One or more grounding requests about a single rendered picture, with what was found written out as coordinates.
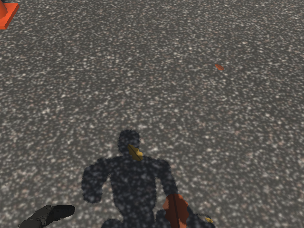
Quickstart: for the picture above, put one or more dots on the robot left hand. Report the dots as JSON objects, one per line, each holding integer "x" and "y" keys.
{"x": 46, "y": 215}

